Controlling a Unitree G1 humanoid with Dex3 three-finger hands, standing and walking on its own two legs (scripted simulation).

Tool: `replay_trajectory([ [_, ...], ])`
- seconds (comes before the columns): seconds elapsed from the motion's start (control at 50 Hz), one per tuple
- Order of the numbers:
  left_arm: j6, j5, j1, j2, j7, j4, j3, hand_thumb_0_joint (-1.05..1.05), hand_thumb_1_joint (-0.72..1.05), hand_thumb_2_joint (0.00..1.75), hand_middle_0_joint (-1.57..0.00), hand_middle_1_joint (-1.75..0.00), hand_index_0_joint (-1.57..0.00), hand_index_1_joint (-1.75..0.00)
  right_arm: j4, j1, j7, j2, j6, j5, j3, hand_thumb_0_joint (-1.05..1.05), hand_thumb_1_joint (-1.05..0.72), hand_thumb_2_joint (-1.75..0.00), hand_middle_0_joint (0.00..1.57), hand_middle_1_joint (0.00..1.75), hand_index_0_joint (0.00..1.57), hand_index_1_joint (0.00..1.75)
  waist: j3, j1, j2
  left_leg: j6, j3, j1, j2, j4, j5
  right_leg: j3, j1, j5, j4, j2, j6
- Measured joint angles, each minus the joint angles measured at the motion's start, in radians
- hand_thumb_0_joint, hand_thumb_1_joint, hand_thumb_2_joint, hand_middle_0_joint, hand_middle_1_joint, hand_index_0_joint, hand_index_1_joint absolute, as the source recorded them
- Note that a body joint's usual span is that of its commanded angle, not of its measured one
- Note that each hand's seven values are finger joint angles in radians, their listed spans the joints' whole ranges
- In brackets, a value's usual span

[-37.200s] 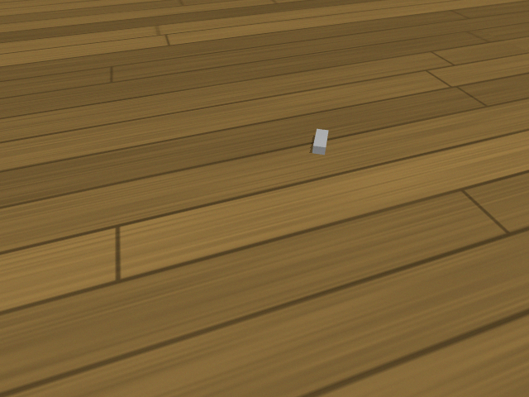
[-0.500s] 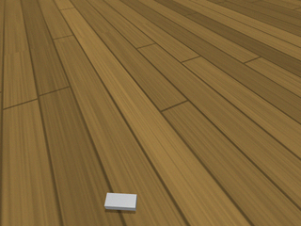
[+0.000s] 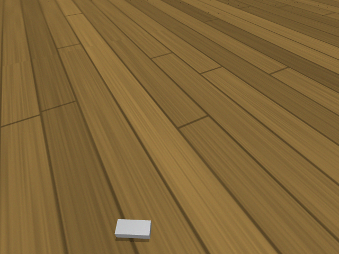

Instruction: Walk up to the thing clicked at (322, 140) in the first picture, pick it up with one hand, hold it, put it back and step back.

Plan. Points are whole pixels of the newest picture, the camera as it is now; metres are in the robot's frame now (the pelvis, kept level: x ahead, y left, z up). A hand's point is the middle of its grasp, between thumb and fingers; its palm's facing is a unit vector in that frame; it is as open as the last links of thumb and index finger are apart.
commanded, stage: stand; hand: left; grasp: from above
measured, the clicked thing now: (133, 228) +0.44 +0.24 -0.75
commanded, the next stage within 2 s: step back in 1.38 s
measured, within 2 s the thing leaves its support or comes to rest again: neither
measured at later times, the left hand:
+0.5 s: hand out of the picture +0.07 +0.25 -0.16, palm faces +0.01 -0.94 -0.34, open 7.4 cm
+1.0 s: hand out of the picture +0.09 +0.25 -0.16, palm faces +0.01 -0.94 -0.34, open 7.4 cm
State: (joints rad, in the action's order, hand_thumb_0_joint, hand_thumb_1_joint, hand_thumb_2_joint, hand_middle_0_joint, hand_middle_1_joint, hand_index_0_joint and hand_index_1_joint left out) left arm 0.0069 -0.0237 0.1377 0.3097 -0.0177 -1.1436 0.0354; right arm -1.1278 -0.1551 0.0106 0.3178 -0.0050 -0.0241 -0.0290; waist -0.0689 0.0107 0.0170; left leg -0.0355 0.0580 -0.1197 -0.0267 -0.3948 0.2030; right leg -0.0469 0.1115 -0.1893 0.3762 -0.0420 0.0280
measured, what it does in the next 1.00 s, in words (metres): stands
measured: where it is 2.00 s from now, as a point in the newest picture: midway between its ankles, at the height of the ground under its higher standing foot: outside the picture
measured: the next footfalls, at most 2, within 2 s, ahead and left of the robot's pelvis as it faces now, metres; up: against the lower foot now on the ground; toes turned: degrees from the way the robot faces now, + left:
left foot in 1.68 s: -0.01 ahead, +0.13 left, +0.00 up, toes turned -2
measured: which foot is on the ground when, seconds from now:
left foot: down 0.00-1.00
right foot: down 0.00-1.00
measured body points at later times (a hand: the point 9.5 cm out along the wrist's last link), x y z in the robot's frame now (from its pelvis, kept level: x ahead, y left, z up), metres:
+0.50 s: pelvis +0.01 +0.00 +0.00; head +0.01 -0.01 +0.45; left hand +0.07 +0.29 -0.13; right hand +0.08 -0.29 -0.14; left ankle +0.01 +0.14 -0.74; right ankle +0.01 -0.14 -0.74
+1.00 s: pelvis +0.01 +0.00 +0.00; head +0.02 -0.01 +0.45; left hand +0.09 +0.29 -0.13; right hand +0.08 -0.30 -0.14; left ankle +0.01 +0.14 -0.74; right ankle +0.01 -0.14 -0.74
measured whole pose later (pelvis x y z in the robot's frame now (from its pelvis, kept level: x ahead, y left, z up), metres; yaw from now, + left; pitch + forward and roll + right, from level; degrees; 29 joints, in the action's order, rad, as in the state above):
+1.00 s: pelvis +0.01 +0.00 +0.00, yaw -1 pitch -3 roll +0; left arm 0.00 -0.01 0.11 0.32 0.00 -1.15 0.03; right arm -1.14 -0.12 0.00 0.34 0.01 -0.02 -0.01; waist -0.06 0.01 0.01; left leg -0.04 0.05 -0.10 -0.03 -0.34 0.20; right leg -0.04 0.10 -0.19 0.35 -0.04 0.03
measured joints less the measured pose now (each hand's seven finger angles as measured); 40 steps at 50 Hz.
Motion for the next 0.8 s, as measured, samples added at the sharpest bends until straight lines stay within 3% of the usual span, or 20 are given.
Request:
replay_trajectory([
  [0.8, -0.006, 0.009, -0.032, 0.009, 0.012, -0.006, -0.008, 0.01, 0.9, 0.9, -0.21, -0.3, -0.21, -0.3, -0.011, 0.041, -0.005, 0.019, 0.007, 0.006, 0.018, 0.01, -0.9, -0.9, 0.21, 0.3, 0.2, 0.3, 0.008, -0.005, -0.001, -0.003, -0.008, 0.017, -0.005, 0.044, -0.006, 0.006, -0.007, 0.002, -0.031, 0.004, -0.003],
])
